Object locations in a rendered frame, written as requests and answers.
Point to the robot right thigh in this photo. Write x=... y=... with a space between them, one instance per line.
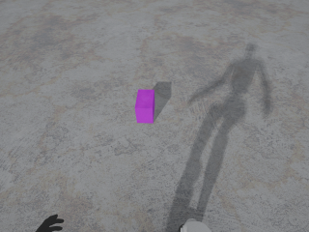
x=195 y=226

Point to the right robot shin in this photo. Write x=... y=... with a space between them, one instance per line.
x=189 y=220

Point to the left robot hand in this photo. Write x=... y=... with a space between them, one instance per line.
x=50 y=221

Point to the carton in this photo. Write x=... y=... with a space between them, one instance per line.
x=145 y=106

